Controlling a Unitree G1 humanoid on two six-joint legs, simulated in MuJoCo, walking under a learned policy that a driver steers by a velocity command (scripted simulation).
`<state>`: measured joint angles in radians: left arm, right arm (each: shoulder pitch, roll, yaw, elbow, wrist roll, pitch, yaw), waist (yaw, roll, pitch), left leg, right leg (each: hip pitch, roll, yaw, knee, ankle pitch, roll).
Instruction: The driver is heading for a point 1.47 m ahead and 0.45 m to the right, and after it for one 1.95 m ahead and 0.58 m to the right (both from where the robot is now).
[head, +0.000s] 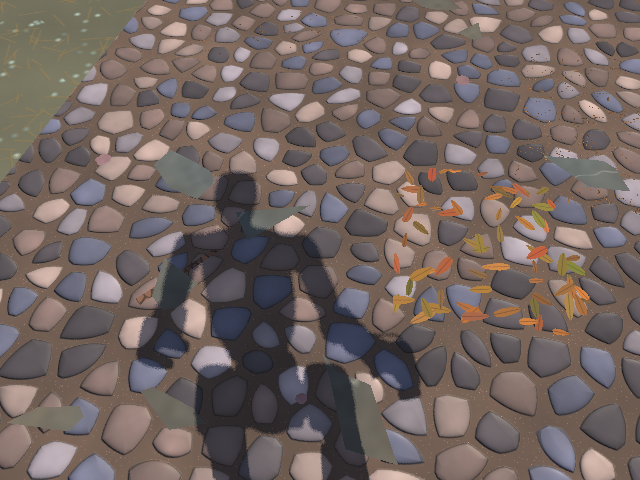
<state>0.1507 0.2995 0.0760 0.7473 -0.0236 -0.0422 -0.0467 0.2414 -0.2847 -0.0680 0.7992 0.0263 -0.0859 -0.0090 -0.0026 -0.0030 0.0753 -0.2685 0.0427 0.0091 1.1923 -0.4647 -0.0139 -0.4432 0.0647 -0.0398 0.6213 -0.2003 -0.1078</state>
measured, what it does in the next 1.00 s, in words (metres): walks ahead, turning right: left foot, then right foot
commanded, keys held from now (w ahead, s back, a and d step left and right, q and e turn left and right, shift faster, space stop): w+e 0.90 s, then w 0.10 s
